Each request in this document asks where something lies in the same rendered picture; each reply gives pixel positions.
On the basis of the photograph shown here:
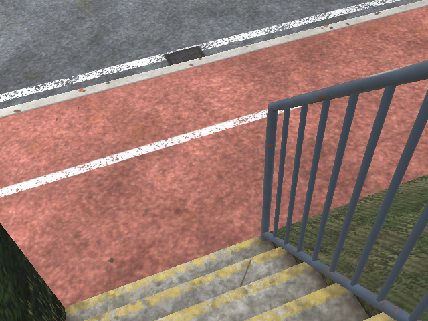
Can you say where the stairs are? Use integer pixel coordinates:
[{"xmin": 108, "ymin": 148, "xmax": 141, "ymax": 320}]
[{"xmin": 65, "ymin": 236, "xmax": 396, "ymax": 321}]

